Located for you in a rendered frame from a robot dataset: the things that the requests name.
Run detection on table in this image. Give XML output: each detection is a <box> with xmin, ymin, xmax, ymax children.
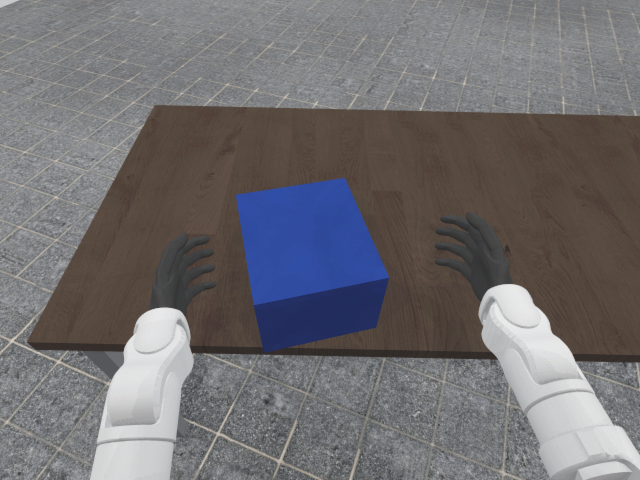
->
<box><xmin>27</xmin><ymin>105</ymin><xmax>640</xmax><ymax>438</ymax></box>

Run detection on robot left hand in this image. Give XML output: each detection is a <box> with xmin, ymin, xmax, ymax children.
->
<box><xmin>149</xmin><ymin>232</ymin><xmax>217</xmax><ymax>318</ymax></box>

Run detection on carton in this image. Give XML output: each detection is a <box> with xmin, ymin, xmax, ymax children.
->
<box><xmin>236</xmin><ymin>178</ymin><xmax>389</xmax><ymax>353</ymax></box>

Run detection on robot right hand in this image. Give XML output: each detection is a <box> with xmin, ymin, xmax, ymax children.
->
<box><xmin>435</xmin><ymin>212</ymin><xmax>514</xmax><ymax>301</ymax></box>

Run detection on robot right forearm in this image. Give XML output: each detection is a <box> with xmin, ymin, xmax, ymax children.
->
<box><xmin>479</xmin><ymin>284</ymin><xmax>640</xmax><ymax>480</ymax></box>

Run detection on robot left forearm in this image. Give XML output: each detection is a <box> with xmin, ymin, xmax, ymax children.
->
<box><xmin>90</xmin><ymin>308</ymin><xmax>194</xmax><ymax>480</ymax></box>

